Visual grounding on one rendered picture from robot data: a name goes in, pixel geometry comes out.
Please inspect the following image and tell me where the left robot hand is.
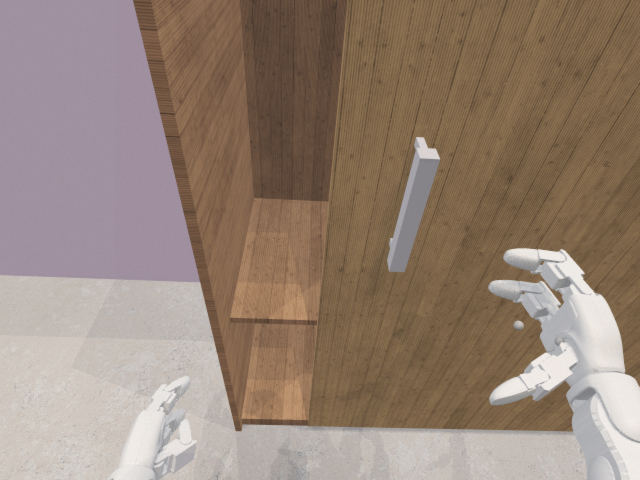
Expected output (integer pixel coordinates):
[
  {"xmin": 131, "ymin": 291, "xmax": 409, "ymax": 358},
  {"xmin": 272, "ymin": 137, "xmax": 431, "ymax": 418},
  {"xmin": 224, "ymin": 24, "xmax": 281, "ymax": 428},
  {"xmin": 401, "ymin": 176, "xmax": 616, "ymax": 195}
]
[{"xmin": 118, "ymin": 376, "xmax": 197, "ymax": 480}]

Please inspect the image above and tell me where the right robot hand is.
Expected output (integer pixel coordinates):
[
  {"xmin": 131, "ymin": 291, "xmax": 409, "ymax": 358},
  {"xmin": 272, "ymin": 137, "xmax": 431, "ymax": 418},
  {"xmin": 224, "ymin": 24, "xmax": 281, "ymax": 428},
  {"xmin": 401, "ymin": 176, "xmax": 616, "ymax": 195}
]
[{"xmin": 488, "ymin": 248, "xmax": 625, "ymax": 405}]

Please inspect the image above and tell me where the handle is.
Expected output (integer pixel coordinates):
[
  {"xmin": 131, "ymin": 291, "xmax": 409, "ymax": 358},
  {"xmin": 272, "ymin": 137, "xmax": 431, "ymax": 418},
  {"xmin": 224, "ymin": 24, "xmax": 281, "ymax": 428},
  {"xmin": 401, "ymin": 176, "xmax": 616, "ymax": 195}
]
[{"xmin": 387, "ymin": 137, "xmax": 440, "ymax": 272}]

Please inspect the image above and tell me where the wardrobe door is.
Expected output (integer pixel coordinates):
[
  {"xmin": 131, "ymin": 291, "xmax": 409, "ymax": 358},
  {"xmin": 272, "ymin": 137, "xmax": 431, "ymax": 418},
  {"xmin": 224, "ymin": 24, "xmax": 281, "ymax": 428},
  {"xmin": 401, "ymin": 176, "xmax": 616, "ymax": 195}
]
[{"xmin": 308, "ymin": 0, "xmax": 640, "ymax": 432}]

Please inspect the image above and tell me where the robot right forearm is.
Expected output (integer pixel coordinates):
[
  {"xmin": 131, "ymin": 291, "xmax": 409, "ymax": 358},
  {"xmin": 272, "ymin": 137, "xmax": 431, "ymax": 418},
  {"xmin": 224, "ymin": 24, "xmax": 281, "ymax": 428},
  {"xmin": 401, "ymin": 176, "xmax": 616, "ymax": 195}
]
[{"xmin": 566, "ymin": 371, "xmax": 640, "ymax": 480}]

